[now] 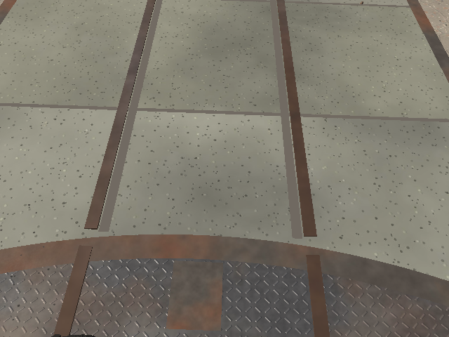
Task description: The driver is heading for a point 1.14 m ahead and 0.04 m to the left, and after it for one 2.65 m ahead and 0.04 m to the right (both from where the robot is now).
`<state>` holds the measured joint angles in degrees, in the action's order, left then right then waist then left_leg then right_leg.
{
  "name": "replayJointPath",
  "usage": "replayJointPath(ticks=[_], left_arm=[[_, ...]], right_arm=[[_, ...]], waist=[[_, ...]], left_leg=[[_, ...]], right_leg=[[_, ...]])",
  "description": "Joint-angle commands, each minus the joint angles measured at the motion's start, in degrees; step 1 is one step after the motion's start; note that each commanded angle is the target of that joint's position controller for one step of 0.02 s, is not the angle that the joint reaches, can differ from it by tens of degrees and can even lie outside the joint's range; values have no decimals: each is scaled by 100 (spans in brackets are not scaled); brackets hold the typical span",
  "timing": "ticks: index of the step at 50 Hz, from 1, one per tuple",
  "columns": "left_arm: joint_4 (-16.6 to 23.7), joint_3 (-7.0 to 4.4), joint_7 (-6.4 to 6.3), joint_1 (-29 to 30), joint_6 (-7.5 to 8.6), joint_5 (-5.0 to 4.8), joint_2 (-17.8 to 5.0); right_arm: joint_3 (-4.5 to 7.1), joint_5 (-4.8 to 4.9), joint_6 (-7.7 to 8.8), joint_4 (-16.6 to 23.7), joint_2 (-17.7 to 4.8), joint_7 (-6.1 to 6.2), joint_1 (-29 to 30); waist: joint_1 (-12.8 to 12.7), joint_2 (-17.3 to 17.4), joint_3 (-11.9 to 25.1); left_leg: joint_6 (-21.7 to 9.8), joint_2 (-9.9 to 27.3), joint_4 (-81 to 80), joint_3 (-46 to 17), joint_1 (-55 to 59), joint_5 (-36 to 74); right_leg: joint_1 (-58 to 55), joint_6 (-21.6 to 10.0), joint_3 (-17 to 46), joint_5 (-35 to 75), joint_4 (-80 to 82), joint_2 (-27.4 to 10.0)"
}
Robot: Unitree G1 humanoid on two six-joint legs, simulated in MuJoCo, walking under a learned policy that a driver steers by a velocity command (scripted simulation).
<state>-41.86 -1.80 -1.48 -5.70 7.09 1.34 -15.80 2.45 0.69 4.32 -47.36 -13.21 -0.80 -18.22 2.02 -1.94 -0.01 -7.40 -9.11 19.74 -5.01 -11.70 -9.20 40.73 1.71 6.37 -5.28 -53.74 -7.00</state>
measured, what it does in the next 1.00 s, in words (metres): walks ahead, turning left: right foot, then left foot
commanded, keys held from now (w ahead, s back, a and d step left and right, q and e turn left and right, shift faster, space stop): w+q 0.40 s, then w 0.38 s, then w+e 0.22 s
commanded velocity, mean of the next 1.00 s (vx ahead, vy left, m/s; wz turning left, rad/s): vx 0.50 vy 0.00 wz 0.32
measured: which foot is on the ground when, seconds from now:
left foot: down 0.00-0.22, up 0.24-0.70, down 0.72-1.00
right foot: up 0.00-0.18, down 0.20-0.72, up 0.74-1.00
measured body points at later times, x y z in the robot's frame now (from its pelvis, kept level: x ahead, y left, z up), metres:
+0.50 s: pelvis +0.26 -0.04 +0.00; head +0.28 -0.04 +0.45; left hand +0.22 +0.24 -0.11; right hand +0.50 -0.24 -0.09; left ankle +0.30 +0.15 -0.66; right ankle +0.26 -0.15 -0.74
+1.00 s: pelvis +0.48 +0.11 +0.00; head +0.49 +0.13 +0.45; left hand +0.53 +0.41 -0.11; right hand +0.63 -0.13 -0.11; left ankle +0.44 +0.18 -0.74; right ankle +0.62 -0.04 -0.66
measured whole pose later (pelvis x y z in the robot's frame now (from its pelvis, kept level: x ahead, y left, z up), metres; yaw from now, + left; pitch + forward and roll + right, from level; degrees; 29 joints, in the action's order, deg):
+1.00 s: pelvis +0.48 +0.11 +0.00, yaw +17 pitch +1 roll +1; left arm -45.6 -3.5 0.1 -12.2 3.2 -1.5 -17.2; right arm 3.4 -0.9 5.9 -45.3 -14.2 -1.3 -19.0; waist 1.7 -3.4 0.2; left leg -3.7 -3.2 16.1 6.1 -6.9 -10.6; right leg 40.5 0.0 5.5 -7.1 -60.5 -5.6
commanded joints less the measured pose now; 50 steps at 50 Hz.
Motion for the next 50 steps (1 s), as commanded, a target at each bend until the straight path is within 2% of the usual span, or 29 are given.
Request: replayJointPath(ticks=[1,6,8,9,10,11,12,13,14,15,16,17,19,24,28,30,33,34,35,36,37,38,39,40,41,42,43,46,50], left_arm=[[424,-19,-33,317,-9,-36,-165],[726,-92,121,884,115,-159,-444],[733,-165,174,722,187,-174,-589],[647,-212,171,362,218,-174,-642],[523,-298,137,-251,244,-130,-802],[434,-392,79,-1223,243,-55,-1144],[312,-480,89,-1734,150,7,-1464],[315,-429,111,-1710,99,-108,-1057],[408,-337,89,-1491,63,-136,-643],[435,-291,90,-1191,21,-119,-570],[412,-255,108,-995,0,-97,-494],[377,-226,120,-878,-1,-63,-428],[273,-243,171,-877,38,-97,-402],[-80,-340,211,-1171,53,-106,-679],[-268,-342,192,-1313,-40,-224,-833],[-394,-354,196,-1537,-89,-276,-939],[-545,-374,191,-1643,-193,-330,-1056],[-569,-381,178,-1590,-227,-343,-1119],[-588,-375,162,-1506,-263,-356,-1144],[-590,-317,135,-1556,-272,-322,-1018],[-386,-168,118,-1537,-237,-127,-697],[-280,10,169,-2147,-98,-152,-90],[-343,-142,207,-1765,1,-317,-729],[-195,-187,222,-1338,20,-424,-845],[-203,-177,189,-1131,-8,-360,-767],[-209,-204,173,-1085,-66,-275,-719],[-267,-217,185,-1250,-161,-277,-655],[-296,-213,162,-1339,-369,-309,-414],[-125,-244,160,-843,-383,-272,-354]], right_arm=[[239,72,50,423,-933,114,-27],[247,112,-39,415,-934,148,-342],[259,79,-90,470,-968,177,-256],[246,70,-116,517,-928,182,-149],[186,42,-111,592,-771,169,-41],[57,-38,-72,727,-426,133,39],[-20,75,0,849,-182,121,-729],[69,212,13,764,-759,125,-870],[160,195,-36,787,-1111,131,-277],[172,108,-74,873,-1060,134,79],[183,44,-84,939,-945,120,254],[191,62,-108,974,-820,88,226],[160,107,-177,1016,-581,53,155],[81,29,-169,1214,-376,40,634],[4,10,-47,1380,-296,-96,1444],[-9,55,-17,1519,-306,-153,1800],[42,69,12,1675,-480,-203,1974],[93,49,24,1646,-583,-202,1773],[191,15,31,1487,-738,-179,1206],[351,-8,17,1197,-1040,-124,293],[502,-62,-24,1008,-1578,-19,-816],[497,-95,-20,1002,-1925,-37,-793],[387,-41,10,988,-1386,-56,-782],[301,-20,34,987,-1145,-61,-419],[236,-15,49,1015,-942,-79,-4],[198,-51,73,1029,-774,-106,309],[170,-90,117,1010,-642,-120,473],[226,-136,280,785,-704,-103,453],[260,-172,287,519,-784,21,233]], waist=[[47,537,-57],[256,695,80],[99,861,131],[-110,952,226],[-420,915,588],[-833,352,1365],[-506,-1556,1969],[-530,-1449,1741],[-711,-612,975],[-625,-85,476],[-503,29,161],[-350,-117,32],[-271,-364,-12],[-308,-170,-46],[-547,-173,-217],[-659,-225,-321],[-562,-366,-362],[-383,-426,-234],[-15,-397,115],[386,-276,693],[762,604,1567],[222,1901,2186],[470,1226,1918],[360,1033,1106],[164,578,728],[-27,568,453],[-212,665,373],[-355,602,124],[-235,490,-127]], left_leg=[[-694,1143,-653,-1059,-784,583],[-582,1473,-33,-1863,203,132],[-509,1569,310,-2173,411,318],[-429,1481,563,-2211,382,516],[-254,1225,1203,-2023,148,817],[-6,868,2825,-1460,-612,263],[360,79,4404,-703,-2566,-2382],[429,613,5375,-712,-3509,-2342],[499,832,5692,-652,-3711,-1744],[554,1014,5630,-457,-3547,-1248],[587,1161,5401,-430,-3380,-953],[590,1305,5217,-373,-3143,-796],[632,1394,5053,-140,-2943,-648],[699,1431,3771,-170,-3140,143],[636,1392,2285,337,-2684,983],[587,1340,1882,474,-2533,881],[353,1203,1422,587,-2310,206],[242,1069,1232,687,-1899,60],[104,863,932,859,-1011,230],[-61,797,909,851,368,406],[-467,2089,1068,-710,2223,810],[-1328,3215,185,-3475,3427,-216],[-1209,3120,-112,-3524,3132,-651],[-961,2951,-149,-2513,2421,-281],[-772,2676,-266,-1805,1621,222],[-668,2459,-467,-1331,1002,499],[-597,2319,-685,-988,602,640],[-606,2260,-1092,-267,133,1179],[-440,2222,-1196,385,442,1563]], right_leg=[[-813,106,-361,924,1377,428],[-971,26,-146,667,2465,669],[-1365,-131,-144,155,2679,741],[-1879,-260,-229,77,2898,769],[-2875,-479,-164,82,3013,583],[-4417,-912,720,-107,2934,-421],[-6184,-1760,3122,-830,3265,-1629],[-6147,-1823,4004,-2240,3516,-1918],[-5463,-1545,3141,-2274,3632,-1632],[-4696,-1343,2279,-1504,3736,-1342],[-4127,-1262,1727,-840,3896,-1063],[-3740,-1177,1231,-475,4049,-845],[-3402,-1200,559,53,4282,-639],[-3530,-1390,-145,1103,4459,-676],[-3558,-1252,-601,954,4460,-555],[-3717,-1229,-577,813,4431,-676],[-4170,-1130,-516,1218,4165,-925],[-4241,-1063,-579,1909,3860,-925],[-4171,-938,-808,2817,3162,-764],[-3695,-763,-1073,3105,2044,-484],[-2258,-500,-1281,1132,15,-129],[-276,-259,-701,-2779,-1650,825],[338,-314,-73,-2718,-2256,542],[615,-381,-189,-2186,-2221,288],[355,-368,-256,-1664,-1924,45],[95,-332,-244,-1317,-1619,-100],[-260,-315,-167,-1065,-1496,-205],[-366,-207,-20,-592,-1277,-120],[213,-147,223,466,-352,73]])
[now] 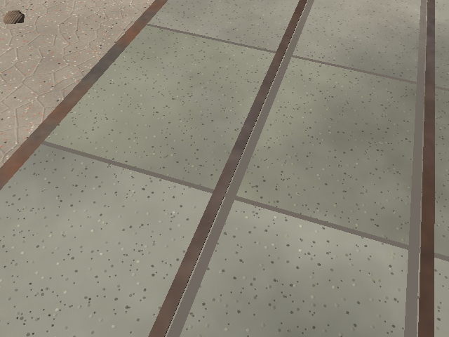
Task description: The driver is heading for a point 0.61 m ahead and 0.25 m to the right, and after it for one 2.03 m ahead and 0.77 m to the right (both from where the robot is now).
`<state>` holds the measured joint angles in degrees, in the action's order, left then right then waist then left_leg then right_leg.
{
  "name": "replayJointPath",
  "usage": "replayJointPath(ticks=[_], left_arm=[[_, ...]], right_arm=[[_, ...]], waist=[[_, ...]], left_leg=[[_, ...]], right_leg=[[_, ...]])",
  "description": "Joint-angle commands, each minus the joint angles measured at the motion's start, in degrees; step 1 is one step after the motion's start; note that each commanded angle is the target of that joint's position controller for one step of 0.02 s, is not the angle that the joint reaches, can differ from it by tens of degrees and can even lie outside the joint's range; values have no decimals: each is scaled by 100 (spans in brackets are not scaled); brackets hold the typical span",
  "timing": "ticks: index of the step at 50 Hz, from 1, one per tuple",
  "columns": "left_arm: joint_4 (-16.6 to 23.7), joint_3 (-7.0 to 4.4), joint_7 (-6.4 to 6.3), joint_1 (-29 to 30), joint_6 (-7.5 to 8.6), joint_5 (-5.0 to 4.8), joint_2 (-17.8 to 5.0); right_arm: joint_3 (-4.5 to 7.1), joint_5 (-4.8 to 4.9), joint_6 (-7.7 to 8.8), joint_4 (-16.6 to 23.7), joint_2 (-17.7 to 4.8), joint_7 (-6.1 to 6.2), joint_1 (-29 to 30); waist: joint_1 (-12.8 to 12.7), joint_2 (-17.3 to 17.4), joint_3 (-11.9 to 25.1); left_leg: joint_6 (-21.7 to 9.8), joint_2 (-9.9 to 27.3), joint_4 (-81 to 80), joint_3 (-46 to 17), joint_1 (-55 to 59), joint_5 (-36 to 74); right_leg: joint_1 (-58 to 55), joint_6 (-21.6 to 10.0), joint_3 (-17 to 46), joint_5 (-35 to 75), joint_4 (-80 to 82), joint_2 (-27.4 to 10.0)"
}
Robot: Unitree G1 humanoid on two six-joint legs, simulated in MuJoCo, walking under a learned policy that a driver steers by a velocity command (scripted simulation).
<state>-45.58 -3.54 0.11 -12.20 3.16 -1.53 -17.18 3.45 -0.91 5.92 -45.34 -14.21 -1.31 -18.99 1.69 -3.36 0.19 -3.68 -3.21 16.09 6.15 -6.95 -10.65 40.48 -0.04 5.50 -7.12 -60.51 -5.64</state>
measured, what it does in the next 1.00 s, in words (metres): walks ahead, turning right: right foot, then left foot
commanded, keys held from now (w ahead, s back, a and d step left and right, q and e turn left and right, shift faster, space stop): w+e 0.60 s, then e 0.40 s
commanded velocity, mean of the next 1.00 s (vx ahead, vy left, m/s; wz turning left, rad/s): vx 0.40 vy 0.00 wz -0.53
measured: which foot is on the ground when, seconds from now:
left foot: down 0.00-0.32, up 0.34-0.76, down 0.78-1.00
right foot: up 0.00-0.28, down 0.30-0.78, up 0.80-1.00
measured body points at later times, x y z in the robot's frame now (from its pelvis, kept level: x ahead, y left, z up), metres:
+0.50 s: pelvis +0.27 -0.08 -0.01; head +0.30 -0.10 +0.44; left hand +0.44 +0.15 -0.11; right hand +0.35 -0.38 -0.11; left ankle +0.32 +0.10 -0.66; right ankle +0.28 -0.15 -0.75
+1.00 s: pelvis +0.48 -0.09 -0.01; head +0.52 -0.10 +0.44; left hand +0.75 +0.07 -0.12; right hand +0.47 -0.40 -0.10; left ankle +0.60 -0.04 -0.75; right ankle +0.40 -0.20 -0.67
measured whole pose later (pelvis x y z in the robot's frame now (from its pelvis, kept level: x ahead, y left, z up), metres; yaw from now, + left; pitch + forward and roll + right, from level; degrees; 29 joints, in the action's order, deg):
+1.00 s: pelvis +0.48 -0.09 -0.01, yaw -35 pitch +2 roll +0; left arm -35.8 -4.6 -2.0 -13.2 -3.2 -1.0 -18.6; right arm 2.5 -1.5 2.2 -40.6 -14.0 0.9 -6.5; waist -0.1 -2.1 -3.5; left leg -2.0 0.8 24.8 4.4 -20.2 -6.4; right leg 32.6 4.2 2.3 -24.9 -64.5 -1.0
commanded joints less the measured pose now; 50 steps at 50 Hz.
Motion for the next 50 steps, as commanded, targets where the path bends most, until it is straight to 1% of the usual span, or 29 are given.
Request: replayJointPath(ticks=[1,5,9,10,12,13,14,15,16,17,18,19,20,21,23,25,30,34,36,37,38,39,40,41,42,43,45,47,50], left_arm=[[282,-65,30,-75,24,23,-192],[570,20,170,679,52,59,-20],[988,64,334,1255,63,45,33],[1082,59,377,1304,63,38,22],[1178,-7,425,1112,42,31,-106],[1154,-76,420,788,18,33,-230],[1026,-202,396,88,4,17,-457],[820,-391,301,-839,-16,27,-818],[733,-561,170,-1344,-52,48,-1491],[873,-490,188,-1288,27,57,-1498],[855,-374,197,-1294,57,101,-1041],[866,-310,190,-969,78,77,-833],[948,-261,189,-546,79,52,-691],[1052,-204,174,-242,80,87,-523],[1136,-199,144,-63,100,117,-518],[1075,-229,82,-165,126,103,-644],[904,-261,-57,-574,41,24,-761],[769,-294,-131,-846,-116,6,-811],[833,-296,-188,-714,-190,15,-768],[917,-290,-210,-512,-212,16,-728],[1021,-252,-211,-340,-211,20,-593],[1212,-135,-205,-308,-185,113,-254],[1146,-39,-176,-1605,-162,94,60],[1003,-134,-145,-1922,-184,24,-632],[1013,-248,-165,-1250,-284,-13,-959],[1101,-279,-201,-797,-393,11,-987],[1191,-284,-221,-630,-578,18,-785],[1219,-211,-231,-715,-629,24,-451],[1347,-173,-213,-445,-611,91,-372]], right_arm=[[161,-5,122,287,-708,93,328],[185,42,73,91,-858,169,105],[220,112,-92,-122,-963,207,-191],[229,130,-140,-139,-1002,219,-178],[263,145,-219,-91,-1166,265,-28],[287,155,-258,-67,-1256,300,13],[300,161,-298,-48,-1329,326,96],[275,190,-281,11,-1310,348,184],[89,20,-167,252,-708,300,-211],[-60,29,85,403,-465,178,-296],[75,247,237,549,-927,89,449],[48,312,298,682,-908,71,740],[49,192,301,640,-850,117,774],[106,89,240,608,-918,152,693],[128,23,82,607,-852,156,499],[94,-23,-12,646,-711,187,594],[-22,20,6,912,-477,155,1718],[51,54,87,1057,-677,67,2086],[131,58,123,1025,-830,39,1888],[165,48,147,965,-870,44,1623],[206,-16,176,901,-964,73,1256],[277,-145,178,889,-1319,129,638],[274,-235,74,857,-1458,140,425],[284,-12,-32,847,-1261,121,444],[171,18,-115,1003,-830,169,716],[90,4,-214,1022,-654,197,998],[59,-34,-322,984,-678,223,1375],[110,-84,-317,896,-786,235,1447],[173,-35,-334,772,-930,265,1402]], waist=[[-170,631,-176],[153,556,-439],[348,535,-607],[315,572,-587],[100,780,-292],[-104,938,-24],[-511,966,360],[-1022,755,834],[-843,-564,1448],[-621,-894,2344],[-942,-311,1951],[-757,-55,1146],[-454,445,672],[-231,409,452],[-11,225,343],[7,185,251],[-423,-127,104],[-530,-309,165],[-374,-432,281],[-191,-494,355],[33,-408,583],[228,256,1379],[-296,1871,2196],[-271,1816,2378],[-51,1266,1633],[-47,892,1158],[-257,988,481],[-311,1202,352],[-233,1095,619]], left_leg=[[-742,1592,-849,-564,21,1697],[-590,1676,-884,-145,419,1709],[-518,1931,-494,57,1274,2200],[-472,1969,-317,125,1395,2575],[-335,1934,313,345,1451,4386],[-270,1903,867,423,1447,5373],[-176,1806,1811,502,1232,5832],[35,1562,3171,585,388,5111],[356,872,5360,534,-1919,1171],[456,-64,6653,-792,-3380,-2335],[312,319,6769,-1364,-3948,-1923],[213,546,6324,-1242,-4028,-1410],[230,778,5788,-1170,-3747,-1084],[284,934,5388,-1149,-3340,-877],[447,989,5014,-1089,-2894,-672],[631,936,4517,-967,-2833,-372],[759,555,2332,-893,-2564,1254],[670,148,1429,-942,-2123,1373],[521,84,1157,-1058,-1879,1065],[408,118,919,-1043,-1564,1177],[235,322,594,-1025,-871,1803],[-170,1414,934,-1864,635,3405],[-1332,3019,1199,-3773,2377,5004],[-1511,3216,991,-4461,2184,3394],[-1227,2745,815,-3584,1599,2502],[-986,2374,658,-2876,924,1983],[-828,1867,274,-2007,-370,1575],[-873,1670,0,-1428,-785,1671],[-1086,1970,-23,-1209,-438,2142]], right_leg=[[213,10,259,951,662,-29],[233,-90,-174,1470,1719,25],[589,-266,-539,836,2228,73],[520,-337,-667,558,2304,127],[-175,-542,-1066,-20,2370,459],[-720,-666,-1247,-305,2334,695],[-1668,-839,-1306,-313,2513,920],[-3236,-1092,-993,120,2945,950],[-5442,-1829,1389,251,2939,-486],[-6499,-2677,4329,-396,3970,-1467],[-6280,-2274,3695,-519,4211,-1259],[-5390,-2023,2812,-197,4247,-1039],[-4464,-1824,2185,322,4308,-770],[-3798,-1735,1774,826,4428,-584],[-3102,-1759,1496,1278,4660,-367],[-2704,-1750,1149,1667,4723,-234],[-2531,-1346,837,934,4564,153],[-2895,-1077,1261,1479,3851,98],[-3198,-928,1661,1552,3379,40],[-3233,-800,1746,1579,3065,116],[-3093,-579,1605,1570,2474,402],[-2378,-295,1178,273,996,777],[-799,41,688,-3736,-634,1533],[-339,186,638,-3332,-1483,974],[-57,338,442,-2802,-1755,768],[-41,410,222,-2411,-1638,611],[-495,452,4,-2052,-1280,404],[-860,449,-288,-1810,-757,424],[-917,437,-313,-1500,-77,244]])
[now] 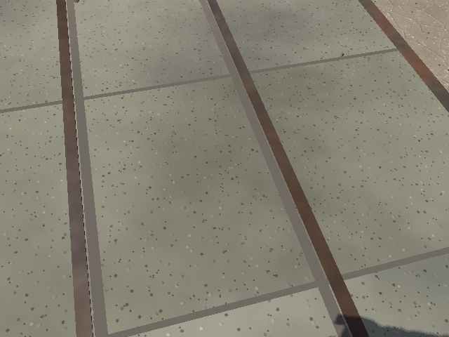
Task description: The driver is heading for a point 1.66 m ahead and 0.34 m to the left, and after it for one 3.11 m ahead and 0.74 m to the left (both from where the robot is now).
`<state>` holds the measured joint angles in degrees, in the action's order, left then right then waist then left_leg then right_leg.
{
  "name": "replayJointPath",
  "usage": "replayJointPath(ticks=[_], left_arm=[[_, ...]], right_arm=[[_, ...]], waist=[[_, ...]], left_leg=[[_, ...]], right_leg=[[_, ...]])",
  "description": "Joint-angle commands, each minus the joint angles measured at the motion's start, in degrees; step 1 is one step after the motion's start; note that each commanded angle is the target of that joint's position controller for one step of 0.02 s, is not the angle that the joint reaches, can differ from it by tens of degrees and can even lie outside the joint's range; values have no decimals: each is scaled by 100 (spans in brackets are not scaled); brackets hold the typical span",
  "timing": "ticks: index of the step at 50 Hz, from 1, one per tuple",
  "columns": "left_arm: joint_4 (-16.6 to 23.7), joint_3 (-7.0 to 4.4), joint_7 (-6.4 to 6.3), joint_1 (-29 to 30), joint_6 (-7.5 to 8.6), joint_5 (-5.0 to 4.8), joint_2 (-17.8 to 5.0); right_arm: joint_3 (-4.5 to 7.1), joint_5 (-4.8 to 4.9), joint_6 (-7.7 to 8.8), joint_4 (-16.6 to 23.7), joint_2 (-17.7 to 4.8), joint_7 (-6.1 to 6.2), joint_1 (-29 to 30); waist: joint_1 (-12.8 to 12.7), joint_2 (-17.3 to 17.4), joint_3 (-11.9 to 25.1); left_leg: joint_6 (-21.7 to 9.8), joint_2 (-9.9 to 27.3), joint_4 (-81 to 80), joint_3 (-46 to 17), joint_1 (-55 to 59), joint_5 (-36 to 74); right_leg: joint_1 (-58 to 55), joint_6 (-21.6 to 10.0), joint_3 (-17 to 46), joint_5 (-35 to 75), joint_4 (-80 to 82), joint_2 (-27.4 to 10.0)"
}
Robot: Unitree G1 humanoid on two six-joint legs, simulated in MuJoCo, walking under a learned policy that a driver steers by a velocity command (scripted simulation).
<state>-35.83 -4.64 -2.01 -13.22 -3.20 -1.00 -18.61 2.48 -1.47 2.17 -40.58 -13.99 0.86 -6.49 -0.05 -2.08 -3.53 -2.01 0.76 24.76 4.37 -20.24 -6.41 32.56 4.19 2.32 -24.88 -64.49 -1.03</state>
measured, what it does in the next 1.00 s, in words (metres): walks ahead: right foot, then left foot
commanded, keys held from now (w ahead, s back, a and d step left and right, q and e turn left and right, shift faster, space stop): e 0.24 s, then w+q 0.76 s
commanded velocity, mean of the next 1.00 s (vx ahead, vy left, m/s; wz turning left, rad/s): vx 0.29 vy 0.00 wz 0.04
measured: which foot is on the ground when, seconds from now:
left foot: down 0.00-0.24, up 0.26-0.80, down 0.82-1.00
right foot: up 0.00-0.22, down 0.24-0.84, up 0.86-1.00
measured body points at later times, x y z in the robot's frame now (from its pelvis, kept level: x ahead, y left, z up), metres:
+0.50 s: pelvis +0.06 -0.05 +0.01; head +0.07 -0.08 +0.46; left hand +0.21 +0.20 -0.07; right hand +0.13 -0.35 -0.11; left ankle +0.15 +0.10 -0.66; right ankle +0.02 -0.14 -0.74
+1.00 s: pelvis +0.29 +0.03 +0.00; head +0.32 +0.05 +0.45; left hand +0.38 +0.33 -0.11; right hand +0.42 -0.23 -0.10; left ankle +0.29 +0.11 -0.74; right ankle +0.29 -0.14 -0.65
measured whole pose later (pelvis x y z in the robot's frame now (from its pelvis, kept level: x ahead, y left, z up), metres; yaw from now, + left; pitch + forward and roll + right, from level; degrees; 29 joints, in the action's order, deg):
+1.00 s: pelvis +0.29 +0.03 +0.00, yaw +8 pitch +2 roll +0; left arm -41.7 -3.7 -0.4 -12.5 6.3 0.2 -17.0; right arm 3.5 0.6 2.9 -42.5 -15.7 -1.6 -15.4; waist 0.7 -1.5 -1.8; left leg -5.2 -4.8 25.6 -1.2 -16.4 -11.4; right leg 31.4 0.7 2.2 -17.2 -65.2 -5.4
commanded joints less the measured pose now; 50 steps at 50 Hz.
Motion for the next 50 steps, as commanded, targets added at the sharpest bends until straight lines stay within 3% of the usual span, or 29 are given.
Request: replayJointPath(ticks=[1,8,10,11,12,13,14,15,16,17,19,21,24,30,36,38,39,40,41,42,43,44,45,46,47,48,50], left_arm=[[406,-56,22,-246,23,41,-231],[635,-98,214,201,-35,24,-345],[577,-135,263,-11,-25,33,-317],[498,-196,244,-188,-17,53,-420],[488,-319,176,-391,2,63,-807],[636,-397,80,-358,15,89,-1371],[598,-343,114,-652,149,204,-1144],[488,-241,140,-611,276,213,-890],[398,-164,149,-427,359,137,-640],[363,-99,139,-258,408,91,-523],[296,-44,93,-157,496,150,-497],[207,-54,63,-267,612,215,-495],[31,-89,46,-422,725,213,-519],[-311,-177,79,-485,788,150,-581],[-637,-279,120,-618,748,21,-684],[-690,-320,122,-554,706,-29,-799],[-683,-334,111,-437,679,-44,-878],[-673,-319,95,-334,642,-54,-871],[-651,-232,74,-472,642,-6,-682],[-408,-55,77,-524,698,199,-202],[-189,86,104,-595,918,154,89],[-152,-38,172,-27,1069,-88,-502],[-76,-34,201,197,1154,-139,-555],[-141,-32,152,222,1184,1,-513],[-175,-79,121,180,1155,128,-551],[-186,-97,140,79,1088,151,-539],[-194,-79,156,-31,972,191,-401]], right_arm=[[286,43,11,279,-993,59,185],[386,184,-151,101,-1286,2,181],[398,285,-193,38,-1311,1,230],[370,299,-215,-53,-1171,0,53],[308,212,-236,-127,-903,-25,-172],[167,-36,-214,182,-601,-73,-83],[278,40,-162,233,-930,-57,374],[323,213,-142,205,-1034,-98,387],[333,260,-130,56,-982,-132,236],[350,229,-123,-54,-1011,-140,196],[369,238,-84,-178,-1019,-182,81],[358,276,-19,-247,-951,-206,88],[312,282,13,-263,-787,-214,141],[245,262,-18,-160,-631,-255,191],[132,281,14,182,-511,-401,608],[150,290,21,262,-587,-444,529],[203,288,23,233,-676,-447,230],[325,294,26,60,-845,-434,-449],[543,323,7,-219,-1255,-365,-1423],[718,355,-34,-288,-1935,-224,-2109],[654,312,69,-80,-2133,-266,-1975],[516,285,133,-60,-1603,-292,-1856],[440,284,170,-61,-1353,-283,-1657],[382,279,166,23,-1193,-273,-1256],[313,238,158,133,-997,-254,-920],[282,175,153,246,-948,-228,-740],[304,184,188,286,-1009,-174,-692]], waist=[[-34,930,1068],[86,1049,879],[-93,990,899],[-119,840,916],[-94,-40,861],[51,-1733,798],[-471,-1081,1078],[-381,-778,989],[-257,-637,862],[-221,-727,683],[-119,-770,446],[-148,-521,370],[-230,-394,266],[-305,-316,-31],[-457,-290,-267],[-346,-332,-192],[-123,-367,26],[279,-255,457],[676,18,1096],[777,1320,1545],[487,1890,2391],[783,1073,1933],[659,939,1366],[411,421,988],[199,447,745],[43,585,652],[-81,558,591]], left_leg=[[-1266,1630,-899,-946,951,1619],[-1036,1815,-806,-503,1023,587],[-753,1736,-385,-296,1026,451],[-470,1554,15,-92,810,176],[29,1097,1078,379,79,-591],[584,177,2622,658,-1738,-2875],[530,139,3619,-295,-2097,-3024],[388,320,3819,-504,-2249,-2509],[309,417,3728,-531,-2309,-2000],[315,459,3629,-534,-2394,-1572],[320,441,3638,-528,-2241,-854],[315,431,3387,-631,-2370,-351],[374,352,2812,-853,-2434,0],[442,387,2054,-856,-2397,232],[80,447,1369,-385,-2056,-182],[-139,299,1242,-125,-1641,-558],[-272,76,1143,100,-1042,-636],[-429,-251,879,320,29,-432],[-643,-489,828,215,1610,-349],[-1315,931,398,-2230,3248,-846],[-2210,1923,-800,-5314,4162,-1953],[-1899,1847,-1060,-4774,3982,-1966],[-1688,1649,-933,-3957,3374,-1592],[-1483,1392,-890,-3329,2554,-1052],[-1386,1170,-980,-2870,1893,-481],[-1382,1034,-1127,-2668,1469,-116],[-1459,901,-1266,-2325,1068,664]], right_leg=[[-215,-6,-10,424,555,-271],[-995,-340,-413,600,2167,-220],[-1527,-557,-623,1086,3184,-44],[-1998,-718,-582,1411,3643,88],[-2666,-1036,358,2610,4236,-460],[-3321,-1973,2392,3193,4464,-1831],[-3073,-2416,2669,2059,4754,-2098],[-3041,-2173,2333,813,4936,-1862],[-2993,-1845,2036,-215,5061,-1591],[-2973,-1672,1862,-468,5225,-1463],[-2776,-1568,1504,-106,5494,-1318],[-3003,-1519,1195,412,5614,-1330],[-3214,-1481,757,809,5742,-1403],[-3280,-1505,98,1169,5899,-1629],[-3435,-1342,-582,1679,5589,-1701],[-3450,-1252,-734,2384,5223,-1729],[-3349,-1151,-921,3472,4725,-1663],[-3099,-966,-1258,4641,3711,-1438],[-2410,-716,-1502,4873,2290,-1115],[-416,-264,-1541,2007,21,-589],[1031,-115,-195,-944,-1293,382],[1652,-249,337,-512,-1547,20],[1774,-430,243,-29,-1280,-249],[1447,-476,215,405,-810,-495],[1049,-458,230,716,-340,-630],[720,-425,242,920,-174,-672],[524,-277,129,1143,180,-600]])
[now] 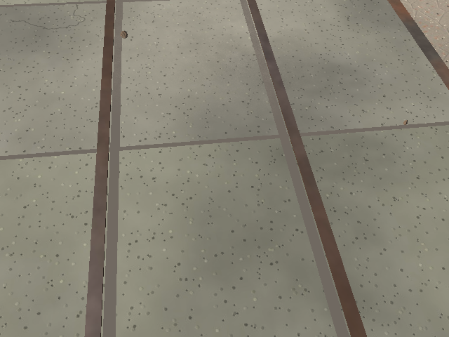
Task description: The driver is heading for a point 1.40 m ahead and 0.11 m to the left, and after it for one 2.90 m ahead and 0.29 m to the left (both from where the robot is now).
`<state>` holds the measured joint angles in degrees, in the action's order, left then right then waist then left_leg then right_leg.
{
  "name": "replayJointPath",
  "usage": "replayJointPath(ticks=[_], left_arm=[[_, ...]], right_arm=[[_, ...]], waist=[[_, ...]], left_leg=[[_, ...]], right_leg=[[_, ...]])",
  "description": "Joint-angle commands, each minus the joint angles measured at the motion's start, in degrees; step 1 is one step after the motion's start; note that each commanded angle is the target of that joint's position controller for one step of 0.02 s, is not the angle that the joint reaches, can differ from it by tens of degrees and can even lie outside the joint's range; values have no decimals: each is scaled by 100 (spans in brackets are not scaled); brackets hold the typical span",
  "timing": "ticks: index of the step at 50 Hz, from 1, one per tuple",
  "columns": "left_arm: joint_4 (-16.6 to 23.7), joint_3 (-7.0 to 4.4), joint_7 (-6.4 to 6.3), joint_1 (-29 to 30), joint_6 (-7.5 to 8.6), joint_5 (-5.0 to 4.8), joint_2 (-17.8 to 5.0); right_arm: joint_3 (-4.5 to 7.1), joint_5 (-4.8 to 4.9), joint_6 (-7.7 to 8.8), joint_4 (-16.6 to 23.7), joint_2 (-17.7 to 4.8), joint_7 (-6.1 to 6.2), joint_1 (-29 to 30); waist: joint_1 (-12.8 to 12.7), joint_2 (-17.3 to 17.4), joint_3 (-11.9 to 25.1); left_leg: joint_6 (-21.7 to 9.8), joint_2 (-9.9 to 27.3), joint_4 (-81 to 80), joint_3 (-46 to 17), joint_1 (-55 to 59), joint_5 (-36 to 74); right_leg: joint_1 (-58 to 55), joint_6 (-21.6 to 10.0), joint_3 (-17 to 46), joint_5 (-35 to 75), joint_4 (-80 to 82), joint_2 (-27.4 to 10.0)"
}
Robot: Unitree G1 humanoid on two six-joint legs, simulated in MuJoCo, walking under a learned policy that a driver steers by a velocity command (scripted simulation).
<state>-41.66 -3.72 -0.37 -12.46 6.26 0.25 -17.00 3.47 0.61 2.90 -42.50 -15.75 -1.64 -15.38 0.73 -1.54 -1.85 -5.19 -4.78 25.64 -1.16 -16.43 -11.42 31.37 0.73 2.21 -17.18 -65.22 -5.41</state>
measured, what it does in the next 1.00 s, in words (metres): walks ahead, turning left: right foot, then left foot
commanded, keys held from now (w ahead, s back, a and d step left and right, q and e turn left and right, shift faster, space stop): w+q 0.46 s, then w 0.40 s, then w+e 0.14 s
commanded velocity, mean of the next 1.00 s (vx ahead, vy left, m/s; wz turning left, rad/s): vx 0.49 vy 0.00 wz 0.37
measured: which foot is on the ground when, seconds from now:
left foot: down 0.00-0.32, up 0.34-0.80, down 0.82-1.00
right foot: up 0.00-0.30, down 0.32-0.84, up 0.86-1.00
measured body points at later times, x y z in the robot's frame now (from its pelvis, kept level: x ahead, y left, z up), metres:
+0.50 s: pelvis +0.29 -0.02 +0.00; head +0.32 -0.02 +0.45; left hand +0.33 +0.27 -0.10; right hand +0.48 -0.26 -0.11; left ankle +0.22 +0.10 -0.65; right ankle +0.35 -0.12 -0.74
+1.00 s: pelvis +0.52 +0.13 +0.00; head +0.54 +0.16 +0.45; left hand +0.51 +0.43 -0.12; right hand +0.73 -0.08 -0.10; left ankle +0.51 +0.22 -0.74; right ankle +0.57 -0.03 -0.65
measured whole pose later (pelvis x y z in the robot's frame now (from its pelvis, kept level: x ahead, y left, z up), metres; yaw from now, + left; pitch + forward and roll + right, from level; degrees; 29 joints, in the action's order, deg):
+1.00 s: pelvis +0.52 +0.13 +0.00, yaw +21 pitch +1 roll +0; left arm -47.8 -3.1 0.6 -14.1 3.9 -1.8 -17.9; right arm 3.1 -0.4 4.1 -41.9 -15.0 -1.5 -14.6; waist 0.3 -2.5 -1.8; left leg -3.5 -1.9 23.0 4.2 -14.1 -10.1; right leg 30.8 -0.1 2.1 -17.1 -65.2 -5.9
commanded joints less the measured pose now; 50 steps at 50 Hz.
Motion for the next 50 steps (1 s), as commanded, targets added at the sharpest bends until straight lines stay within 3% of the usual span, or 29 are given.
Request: replayJointPath(ticks=[1,4,6,10,13,14,15,16,17,18,19,20,21,22,24,27,32,36,38,39,40,41,42,43,44,45,46,48,50], left_arm=[[424,-155,-13,-12,-16,81,-513],[626,-64,-8,688,-15,89,-308],[724,-6,50,1147,24,40,-189],[872,-42,172,1644,115,-58,-368],[828,-127,204,1378,174,-67,-570],[742,-185,183,997,198,-59,-661],[614,-276,145,349,224,-12,-830],[555,-348,86,-579,211,82,-1147],[331,-428,119,-977,147,113,-1487],[423,-307,132,-877,116,-17,-906],[480,-211,89,-581,71,-30,-563],[478,-167,76,-282,23,22,-504],[418,-134,72,-118,-1,42,-412],[381,-104,60,-36,11,78,-356],[265,-111,77,-38,65,27,-337],[35,-180,113,-162,118,-5,-571],[-203,-207,105,-272,19,-109,-797],[-493,-241,105,-738,-106,-201,-995],[-590,-259,86,-757,-185,-241,-1085],[-616,-259,69,-678,-220,-257,-1132],[-645,-219,50,-667,-247,-256,-1059],[-588,-114,20,-676,-234,-158,-839],[-336,121,66,-1166,-140,-19,-187],[-446,84,92,-1044,-13,-89,-421],[-304,-40,130,-598,31,-296,-815],[-238,-26,121,-295,32,-319,-778],[-253,-35,99,-183,-4,-221,-717],[-377,-49,97,-465,-176,-194,-564],[-410,-29,70,-520,-312,-201,-382]], right_arm=[[218,-5,130,458,-887,108,148],[243,52,116,345,-956,203,-104],[255,78,81,279,-973,241,-290],[277,138,12,138,-992,288,-647],[315,104,-59,152,-1004,327,-600],[313,88,-79,196,-977,316,-515],[253,64,-80,269,-818,283,-409],[128,-46,-73,431,-525,258,-399],[-7,119,-13,539,-80,246,-1377],[79,207,-5,375,-701,260,-1322],[178,178,-29,457,-1047,251,-614],[183,104,-50,556,-1008,260,-246],[200,36,-47,646,-933,238,-7],[207,73,-74,672,-822,198,-53],[157,118,-143,678,-544,171,-144],[71,39,-162,785,-321,172,134],[-39,13,1,899,-225,18,965],[-38,63,52,1124,-313,-66,1575],[15,41,60,1158,-447,-83,1526],[84,12,64,1071,-562,-74,1168],[216,-14,55,818,-772,-43,389],[369,-23,27,569,-1116,27,-575],[488,-106,3,503,-1805,85,-1073],[377,-30,18,514,-1415,68,-1160],[265,-45,53,501,-1122,52,-798],[204,-39,74,517,-913,49,-425],[142,-54,101,504,-697,30,-96],[110,-113,203,475,-507,17,232],[145,-136,324,348,-554,32,256]], waist=[[-169,444,340],[36,478,127],[223,601,74],[366,649,35],[160,832,117],[-49,892,291],[-404,787,772],[-765,241,1734],[-307,-1809,2473],[-441,-1290,2156],[-611,-655,1317],[-509,-211,816],[-407,-154,435],[-255,-320,311],[-162,-439,220],[-130,-244,65],[-349,-133,-67],[-510,-228,-208],[-361,-331,-150],[-91,-369,76],[316,-306,547],[734,-98,1183],[526,1370,1971],[640,1333,2485],[598,1025,1583],[442,785,1026],[258,591,642],[-69,793,427],[-175,674,280]], left_leg=[[-1131,1380,-1401,-1589,554,1425],[-903,1079,-1360,-1210,354,1612],[-757,966,-1293,-1162,273,1302],[-671,1208,-949,-1705,717,939],[-529,1408,-422,-2130,1200,1328],[-449,1304,-77,-2142,1197,1849],[-272,965,752,-1942,977,2189],[-64,569,2342,-1525,172,1239],[323,-237,4279,-964,-2002,-2144],[379,253,5028,-1111,-2672,-2098],[416,472,5139,-947,-2833,-1528],[450,685,4996,-741,-2666,-1101],[462,840,4722,-715,-2551,-861],[453,985,4544,-698,-2290,-715],[463,1049,4248,-555,-2102,-654],[524,1072,3456,-562,-2292,-339],[495,1016,1639,-116,-1941,1041],[351,885,906,82,-1784,860],[176,750,640,197,-1508,450],[59,580,430,348,-897,438],[-98,381,239,504,257,613],[-313,774,427,10,1823,743],[-1241,2386,150,-2748,3908,12],[-1493,2749,-667,-4183,3984,-446],[-1199,2586,-746,-3274,3328,-500],[-1004,2349,-835,-2441,2521,-160],[-875,2111,-1022,-1874,1812,187],[-745,1868,-1455,-1191,963,552],[-772,1862,-1716,-708,682,1004]], right_leg=[[667,149,87,589,534,-109],[583,288,11,1620,1942,126],[273,299,-39,2198,2819,338],[-6,190,140,2346,3632,517],[-343,-39,221,1654,3805,525],[-905,-170,97,1489,3935,598],[-2005,-388,128,1601,4045,446],[-3691,-751,1053,1224,3824,-505],[-5601,-1727,3829,118,4294,-1835],[-5348,-1620,4323,-1078,4629,-1896],[-4563,-1337,3283,-983,4740,-1627],[-3764,-1180,2527,-230,4833,-1384],[-3153,-1134,1993,387,4981,-1160],[-2765,-1069,1557,699,5140,-998],[-2424,-1143,1069,970,5422,-870],[-2344,-1347,671,1478,5688,-961],[-2463,-1187,-165,1931,5733,-705],[-2987,-1089,-165,2019,5574,-962],[-3289,-993,-190,2692,5244,-1079],[-3305,-891,-335,3566,4774,-1006],[-3073,-740,-592,4278,3849,-777],[-2161,-503,-796,3568,2496,-514],[189,-76,-841,408,121,366],[874,-85,162,-1630,-766,589],[1383,-167,280,-1329,-1059,265],[1335,-214,159,-813,-829,6],[1135,-188,132,-408,-487,-172],[457,-118,252,143,-167,-343],[425,-24,323,458,-15,-302]])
